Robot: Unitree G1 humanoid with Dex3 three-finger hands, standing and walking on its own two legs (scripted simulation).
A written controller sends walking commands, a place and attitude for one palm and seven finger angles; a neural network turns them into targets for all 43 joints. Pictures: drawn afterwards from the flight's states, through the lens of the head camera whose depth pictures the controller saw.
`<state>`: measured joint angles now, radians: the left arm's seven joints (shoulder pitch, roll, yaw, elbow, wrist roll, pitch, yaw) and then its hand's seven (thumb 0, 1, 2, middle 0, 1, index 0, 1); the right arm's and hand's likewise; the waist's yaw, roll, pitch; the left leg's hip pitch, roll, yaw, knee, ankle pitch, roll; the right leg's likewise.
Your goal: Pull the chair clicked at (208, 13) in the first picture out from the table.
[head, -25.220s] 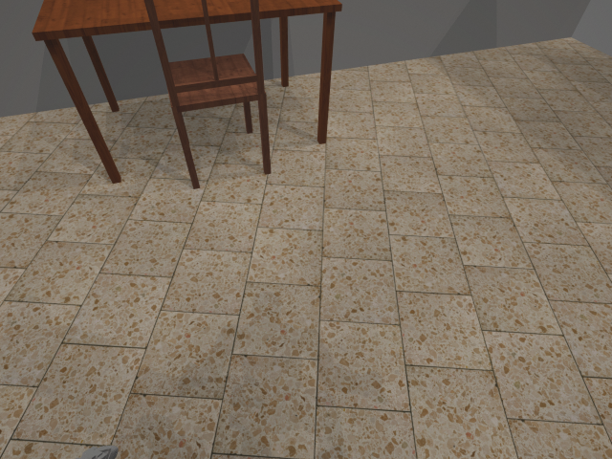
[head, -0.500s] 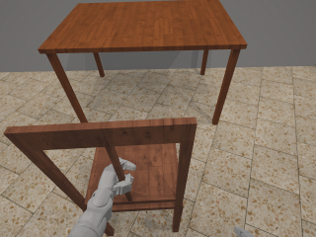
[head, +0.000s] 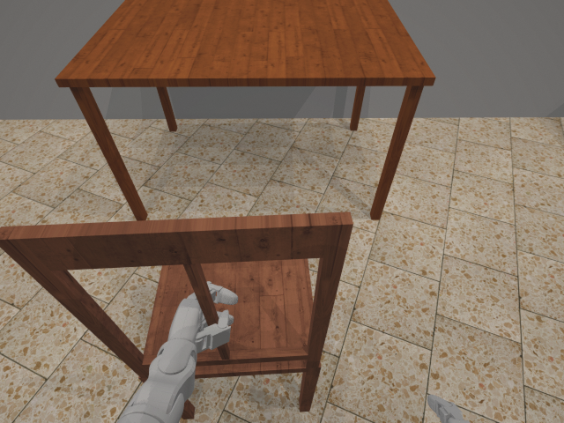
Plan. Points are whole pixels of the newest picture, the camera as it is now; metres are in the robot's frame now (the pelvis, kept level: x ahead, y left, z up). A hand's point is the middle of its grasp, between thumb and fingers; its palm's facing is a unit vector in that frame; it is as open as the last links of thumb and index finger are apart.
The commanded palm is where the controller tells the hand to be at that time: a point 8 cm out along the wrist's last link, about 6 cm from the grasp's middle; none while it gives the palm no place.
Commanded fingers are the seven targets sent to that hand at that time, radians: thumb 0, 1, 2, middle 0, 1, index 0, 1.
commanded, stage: open the thumb and straighten the fingers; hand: left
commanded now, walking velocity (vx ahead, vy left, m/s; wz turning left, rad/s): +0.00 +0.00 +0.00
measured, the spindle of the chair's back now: (212, 318) +0.30 +0.12 -0.06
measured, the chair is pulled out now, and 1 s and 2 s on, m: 0.64 0.64 0.64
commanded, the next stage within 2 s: draw the fingers out of the gap in 0.68 s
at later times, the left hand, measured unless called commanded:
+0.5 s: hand (220, 323) +0.28 +0.11 -0.05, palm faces -0.06 -0.99 -0.13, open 15.1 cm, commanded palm +0.26 +0.16 -0.04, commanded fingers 0.00 -0.55 0.20 -0.03 -0.07 -0.03 -0.07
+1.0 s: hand (214, 351) +0.24 +0.11 -0.06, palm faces -0.04 -0.99 -0.13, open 17.4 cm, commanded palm +0.22 +0.16 -0.04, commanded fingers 0.00 -0.55 0.20 0.00 0.00 0.00 0.00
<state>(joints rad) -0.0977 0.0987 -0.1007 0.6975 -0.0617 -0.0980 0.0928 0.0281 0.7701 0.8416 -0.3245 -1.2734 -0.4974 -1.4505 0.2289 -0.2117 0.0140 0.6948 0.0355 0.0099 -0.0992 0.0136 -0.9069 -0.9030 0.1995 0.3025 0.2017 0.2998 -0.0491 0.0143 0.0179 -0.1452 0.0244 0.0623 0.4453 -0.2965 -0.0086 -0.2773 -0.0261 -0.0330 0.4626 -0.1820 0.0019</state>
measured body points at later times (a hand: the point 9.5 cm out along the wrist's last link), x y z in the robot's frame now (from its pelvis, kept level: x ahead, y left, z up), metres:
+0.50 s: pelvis +0.00 +0.00 -0.02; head +0.04 -0.02 +0.42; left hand +0.28 +0.16 -0.04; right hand +0.15 -0.24 -0.13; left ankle -0.04 +0.12 -0.74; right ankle +0.04 -0.12 -0.74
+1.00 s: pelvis +0.02 -0.01 -0.03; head +0.05 -0.02 +0.42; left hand +0.24 +0.17 -0.05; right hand +0.18 -0.25 -0.12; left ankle -0.04 +0.12 -0.74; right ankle +0.04 -0.12 -0.74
